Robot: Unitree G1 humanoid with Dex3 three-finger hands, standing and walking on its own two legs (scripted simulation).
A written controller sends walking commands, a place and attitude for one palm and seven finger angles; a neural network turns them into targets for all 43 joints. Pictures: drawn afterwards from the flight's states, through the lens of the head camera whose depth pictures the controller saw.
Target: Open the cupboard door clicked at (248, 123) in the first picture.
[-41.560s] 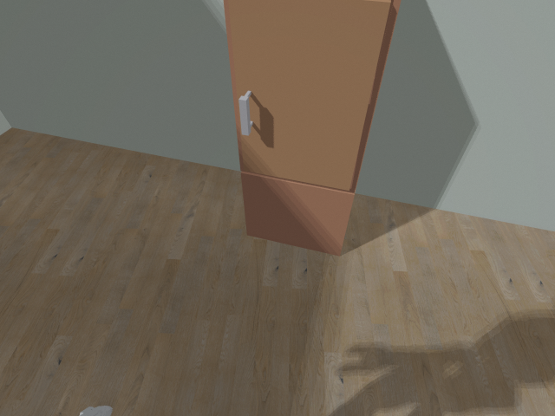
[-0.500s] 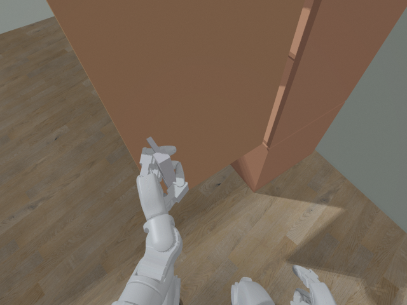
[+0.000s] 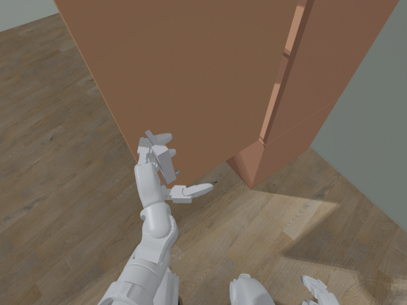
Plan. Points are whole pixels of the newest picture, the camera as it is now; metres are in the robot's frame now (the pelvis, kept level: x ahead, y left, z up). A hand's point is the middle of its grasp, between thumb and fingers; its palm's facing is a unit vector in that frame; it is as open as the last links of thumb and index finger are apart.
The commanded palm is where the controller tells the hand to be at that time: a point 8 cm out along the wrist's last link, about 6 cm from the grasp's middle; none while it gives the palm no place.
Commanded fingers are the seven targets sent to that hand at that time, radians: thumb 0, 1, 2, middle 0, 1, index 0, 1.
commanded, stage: open thumb and fingers to let go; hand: left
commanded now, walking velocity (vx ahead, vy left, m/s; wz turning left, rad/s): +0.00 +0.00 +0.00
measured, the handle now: (160, 157) +0.40 +0.10 +0.02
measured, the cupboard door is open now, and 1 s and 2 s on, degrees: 90 92 91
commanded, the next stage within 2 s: slide the hand sideways off the handle in 0.28 s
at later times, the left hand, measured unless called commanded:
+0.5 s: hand (171, 182) +0.35 +0.07 +0.02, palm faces -0.04 -0.99 -0.10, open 15.4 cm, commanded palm +0.33 +0.10 +0.02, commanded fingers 0.00 -0.50 0.30 -0.15 -0.30 -0.15 -0.30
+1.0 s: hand (160, 201) +0.31 +0.09 +0.02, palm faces -0.18 -0.98 -0.03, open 16.3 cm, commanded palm +0.29 +0.16 +0.02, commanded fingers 0.00 -0.50 0.30 -0.15 -0.30 -0.15 -0.30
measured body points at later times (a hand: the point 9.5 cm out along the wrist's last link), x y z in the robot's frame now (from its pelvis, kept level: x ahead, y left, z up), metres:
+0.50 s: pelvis -0.01 +0.04 -0.01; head +0.09 +0.03 +0.43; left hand +0.34 +0.12 +0.03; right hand +0.12 -0.20 -0.13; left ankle +0.04 +0.15 -0.63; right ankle +0.00 -0.08 -0.63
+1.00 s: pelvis -0.01 +0.04 -0.01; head +0.08 +0.03 +0.43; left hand +0.31 +0.14 +0.02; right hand +0.14 -0.20 -0.13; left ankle +0.04 +0.15 -0.63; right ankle +0.00 -0.08 -0.63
